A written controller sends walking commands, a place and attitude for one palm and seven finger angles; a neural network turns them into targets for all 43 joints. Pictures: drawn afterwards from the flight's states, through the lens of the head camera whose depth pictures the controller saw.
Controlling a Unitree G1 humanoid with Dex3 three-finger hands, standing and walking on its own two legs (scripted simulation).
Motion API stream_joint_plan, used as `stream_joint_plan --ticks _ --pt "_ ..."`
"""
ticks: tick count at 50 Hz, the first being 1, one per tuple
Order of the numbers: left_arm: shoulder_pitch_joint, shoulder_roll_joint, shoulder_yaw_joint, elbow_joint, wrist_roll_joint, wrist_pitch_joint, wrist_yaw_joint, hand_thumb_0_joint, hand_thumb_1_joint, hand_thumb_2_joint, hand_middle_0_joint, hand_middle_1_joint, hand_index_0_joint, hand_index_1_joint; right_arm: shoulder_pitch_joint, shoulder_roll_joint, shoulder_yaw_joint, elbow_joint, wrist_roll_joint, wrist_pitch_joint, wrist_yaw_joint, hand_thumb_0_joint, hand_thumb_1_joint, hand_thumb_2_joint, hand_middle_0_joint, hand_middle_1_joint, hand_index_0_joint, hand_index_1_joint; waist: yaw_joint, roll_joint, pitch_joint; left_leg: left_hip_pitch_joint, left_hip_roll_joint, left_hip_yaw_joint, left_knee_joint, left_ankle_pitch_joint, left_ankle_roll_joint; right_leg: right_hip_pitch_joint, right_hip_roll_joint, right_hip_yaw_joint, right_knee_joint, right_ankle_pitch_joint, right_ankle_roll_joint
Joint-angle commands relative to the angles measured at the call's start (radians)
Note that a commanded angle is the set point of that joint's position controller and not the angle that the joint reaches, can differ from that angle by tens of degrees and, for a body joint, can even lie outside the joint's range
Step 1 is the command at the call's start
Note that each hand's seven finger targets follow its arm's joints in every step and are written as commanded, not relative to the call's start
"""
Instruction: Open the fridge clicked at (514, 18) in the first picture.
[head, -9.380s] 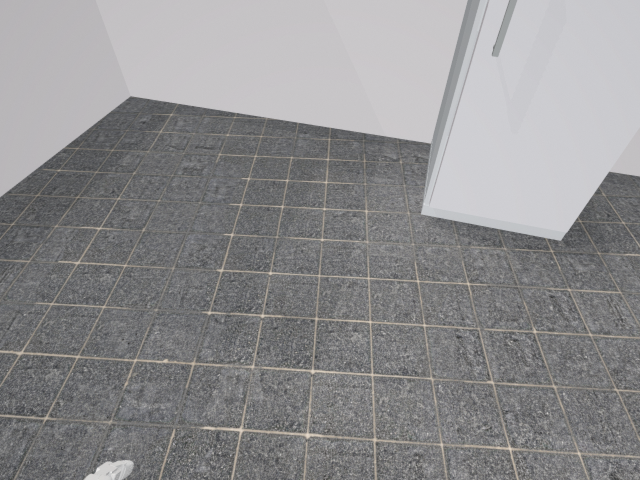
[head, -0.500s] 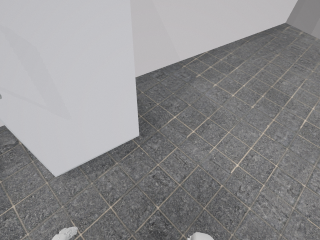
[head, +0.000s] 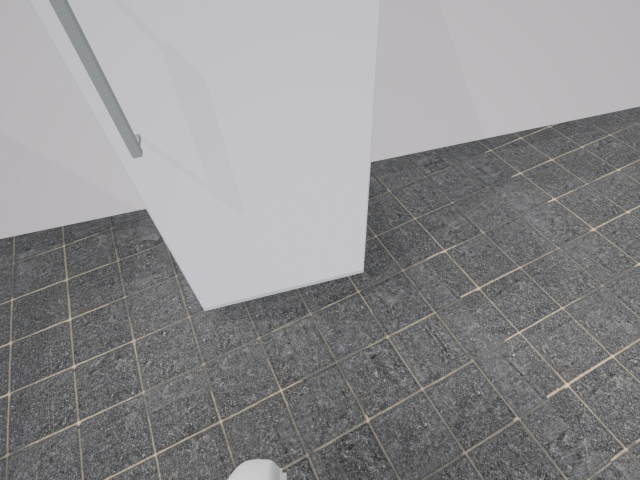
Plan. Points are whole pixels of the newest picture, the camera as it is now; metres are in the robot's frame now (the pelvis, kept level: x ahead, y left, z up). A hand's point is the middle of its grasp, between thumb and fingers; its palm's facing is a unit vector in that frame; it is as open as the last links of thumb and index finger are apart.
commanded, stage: turn to face it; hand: left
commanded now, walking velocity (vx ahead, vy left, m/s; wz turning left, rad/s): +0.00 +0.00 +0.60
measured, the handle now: (92, 57) +0.70 +0.40 +0.19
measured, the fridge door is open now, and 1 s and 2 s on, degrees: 0 0 0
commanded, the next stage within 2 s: take the last steps up to it in 0.62 s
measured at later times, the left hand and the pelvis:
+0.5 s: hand out of the picture +0.01 +0.30 -0.17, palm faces +0.27 -0.93 -0.24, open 7.4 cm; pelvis -0.02 +0.07 +0.00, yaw +14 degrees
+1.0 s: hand out of the picture -0.04 +0.19 -0.15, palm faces +0.38 -0.89 -0.25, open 7.3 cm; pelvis +0.01 +0.01 +0.01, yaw +20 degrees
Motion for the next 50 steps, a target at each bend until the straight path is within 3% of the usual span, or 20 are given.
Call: stream_joint_plan --ticks 1,3,6,7,8,9,10,12,17,24,30,36,38,39,40,41,42,44,46,50 --pt "0.050 0.243 0.069 -0.037 0.003 -0.019 0.010 0.000 0.900 0.900 -0.200 -0.300 -0.200 -0.300 -0.128 -0.025 0.003 -0.118 0.013 -0.040 0.001 0.000 -0.900 -0.900 0.200 0.300 0.200 0.300 0.063 -0.242 -0.064 -0.027 -0.002 0.077 -0.184 -0.048 0.010 0.114 -0.243 0.138 -0.132 0.439 -0.107" --pt "0.052 0.261 0.077 -0.032 0.005 -0.014 0.008 0.000 0.900 0.900 -0.200 -0.300 -0.200 -0.300 -0.122 -0.025 0.010 -0.123 0.016 -0.050 -0.002 0.000 -0.900 -0.900 0.200 0.300 0.200 0.300 0.069 -0.260 -0.091 0.039 -0.011 0.104 -0.275 -0.059 0.027 0.109 -0.261 0.123 -0.091 0.472 -0.107" --pt "0.031 0.257 0.080 -0.020 -0.005 -0.005 0.003 0.000 0.900 0.900 -0.200 -0.300 -0.200 -0.300 -0.038 -0.052 0.005 -0.109 0.013 -0.065 -0.006 0.000 -0.900 -0.900 0.200 0.300 0.200 0.300 0.018 -0.194 -0.134 0.235 -0.022 0.118 -0.539 0.132 0.049 0.039 -0.235 0.055 0.056 0.408 -0.038" --pt "0.027 0.233 0.079 -0.029 -0.015 0.000 0.000 0.000 0.900 0.900 -0.200 -0.300 -0.200 -0.300 0.031 -0.112 -0.010 -0.091 0.011 -0.077 -0.007 0.000 -0.900 -0.900 0.200 0.300 0.200 0.300 -0.028 -0.042 -0.181 0.402 0.043 0.019 -0.655 0.287 0.078 -0.090 -0.192 0.025 0.224 0.273 0.014" --pt "0.004 0.158 0.061 -0.074 -0.022 0.003 -0.009 0.000 0.900 0.900 -0.200 -0.300 -0.200 -0.300 0.088 -0.230 -0.040 -0.091 0.005 -0.086 -0.015 0.000 -0.900 -0.900 0.200 0.300 0.200 0.300 -0.061 0.296 -0.180 0.531 0.322 -0.365 -0.699 0.675 0.204 -0.396 -0.034 0.012 0.456 -0.296 0.105" --pt "-0.063 0.161 0.047 -0.097 -0.012 0.014 -0.001 0.000 0.900 0.900 -0.200 -0.300 -0.200 -0.300 0.141 -0.266 -0.043 -0.063 0.012 -0.077 -0.024 0.000 -0.900 -0.900 0.200 0.300 0.200 0.300 -0.082 0.244 -0.201 0.503 0.394 -0.385 -0.688 0.848 0.292 -0.418 -0.009 0.134 0.576 -0.409 0.097" --pt "-0.078 0.165 0.051 -0.088 -0.010 0.020 0.001 0.000 0.900 0.900 -0.200 -0.300 -0.200 -0.300 0.116 -0.235 -0.033 -0.060 0.007 -0.077 -0.031 0.000 -0.900 -0.900 0.200 0.300 0.200 0.300 -0.067 0.175 -0.172 0.438 0.363 -0.311 -0.695 0.730 0.303 -0.397 -0.024 0.174 0.623 -0.360 0.085" --pt "-0.084 0.172 0.061 -0.048 -0.010 0.022 -0.004 0.000 0.900 0.900 -0.200 -0.300 -0.200 -0.300 -0.001 -0.172 -0.016 -0.097 0.005 -0.081 -0.046 0.000 -0.900 -0.900 0.200 0.300 0.200 0.300 -0.032 0.178 -0.107 0.350 0.262 -0.271 -0.715 0.587 0.255 -0.411 -0.018 0.216 0.671 -0.212 0.092" --pt "-0.009 0.172 0.061 0.005 -0.008 0.024 -0.010 0.000 0.900 0.900 -0.200 -0.300 -0.200 -0.300 -0.038 -0.131 0.003 -0.109 0.013 -0.094 -0.049 0.000 -0.900 -0.900 0.200 0.300 0.200 0.300 0.017 0.082 -0.104 0.346 0.174 -0.196 -0.753 0.554 0.212 -0.365 0.010 0.223 0.664 -0.048 0.110" --pt "-0.062 0.164 0.059 -0.008 -0.008 0.025 0.000 0.000 0.900 0.900 -0.200 -0.300 -0.200 -0.300 0.030 -0.105 0.002 -0.085 0.011 -0.092 -0.050 0.000 -0.900 -0.900 0.200 0.300 0.200 0.300 -0.005 0.088 -0.084 0.360 0.172 -0.285 -0.792 0.417 0.228 -0.374 0.028 0.245 0.579 -0.046 0.117" --pt "-0.115 0.130 0.046 -0.024 -0.014 0.019 0.003 0.000 0.900 0.900 -0.200 -0.300 -0.200 -0.300 0.079 -0.099 -0.001 -0.054 0.002 -0.091 -0.056 0.000 -0.900 -0.900 0.200 0.300 0.200 0.300 -0.023 0.079 -0.108 0.388 0.190 -0.358 -0.765 0.467 0.275 -0.324 0.057 0.245 0.419 -0.138 0.099" --pt "-0.066 0.104 0.035 -0.006 -0.023 0.006 0.009 0.000 0.900 0.900 -0.200 -0.300 -0.200 -0.300 0.071 -0.091 0.001 -0.028 0.000 -0.085 -0.054 0.000 -0.900 -0.900 0.200 0.300 0.200 0.300 0.000 0.088 -0.128 0.304 0.158 -0.379 -0.730 0.511 0.266 -0.141 0.108 0.226 0.180 -0.115 0.065" --pt "0.005 0.093 0.032 0.028 -0.024 -0.006 0.009 0.000 0.900 0.900 -0.200 -0.300 -0.200 -0.300 0.066 -0.072 0.007 -0.018 0.004 -0.087 -0.051 0.000 -0.900 -0.900 0.200 0.300 0.200 0.300 0.027 0.081 -0.157 0.229 0.122 -0.358 -0.722 0.299 0.234 0.014 0.115 0.214 0.008 -0.019 0.056" --pt "0.046 0.103 0.034 0.046 -0.019 -0.015 0.008 0.000 0.900 0.900 -0.200 -0.300 -0.200 -0.300 0.060 -0.053 0.010 -0.013 0.008 -0.087 -0.049 0.000 -0.900 -0.900 0.200 0.300 0.200 0.300 0.045 0.046 -0.151 0.127 0.083 -0.328 -0.704 0.106 0.199 0.137 0.100 0.218 -0.114 0.028 0.050" --pt "0.087 0.151 0.044 0.062 -0.006 -0.024 0.009 0.000 0.900 0.900 -0.200 -0.300 -0.200 -0.300 0.066 -0.007 0.014 -0.013 0.012 -0.085 -0.045 0.000 -0.900 -0.900 0.200 0.300 0.200 0.300 0.061 -0.090 -0.135 -0.034 -0.007 -0.234 -0.567 -0.069 0.143 0.254 -0.016 0.351 -0.221 -0.122 0.010" --pt "0.122 0.235 0.062 0.059 0.007 -0.028 0.012 0.000 0.900 0.900 -0.200 -0.300 -0.200 -0.300 0.058 0.042 0.027 -0.040 0.016 -0.086 -0.042 0.000 -0.900 -0.900 0.200 0.300 0.200 0.300 0.077 -0.335 -0.080 -0.214 -0.129 -0.073 -0.328 -0.142 0.086 0.259 -0.246 0.674 -0.370 -0.397 -0.086" --pt "0.109 0.246 0.058 0.041 -0.007 -0.021 0.013 0.000 0.900 0.900 -0.200 -0.300 -0.200 -0.300 0.013 -0.031 0.003 -0.052 -0.002 -0.080 -0.035 0.000 -0.900 -0.900 0.200 0.300 0.200 0.300 0.086 -0.251 0.019 -0.228 -0.086 -0.075 -0.164 -0.139 0.087 0.065 -0.325 0.721 -0.444 -0.521 -0.137" --pt "0.034 0.179 0.054 0.040 -0.013 -0.043 0.012 0.000 0.900 0.900 -0.200 -0.300 -0.200 -0.300 0.046 -0.028 -0.006 -0.016 -0.011 -0.069 -0.020 0.000 -0.900 -0.900 0.200 0.300 0.200 0.300 0.026 -0.210 0.086 -0.198 -0.040 -0.077 -0.034 0.008 0.087 -0.058 -0.235 0.629 -0.462 -0.467 -0.105" --pt "0.047 0.110 0.031 0.061 -0.016 -0.062 0.006 0.000 0.900 0.900 -0.200 -0.300 -0.200 -0.300 0.108 0.003 -0.004 0.025 -0.010 -0.072 -0.011 0.000 -0.900 -0.900 0.200 0.300 0.200 0.300 -0.005 -0.143 0.086 -0.164 -0.024 -0.048 0.016 0.119 0.078 -0.044 -0.143 0.449 -0.417 -0.260 -0.064" --pt "0.168 0.071 0.021 0.111 -0.016 -0.085 0.001 0.000 0.900 0.900 -0.200 -0.300 -0.200 -0.300 0.096 0.028 -0.001 0.033 -0.007 -0.078 -0.012 0.000 -0.900 -0.900 0.200 0.300 0.200 0.300 0.024 -0.169 0.054 -0.198 -0.004 -0.021 0.035 0.224 0.053 0.054 -0.100 0.339 -0.396 -0.071 -0.052"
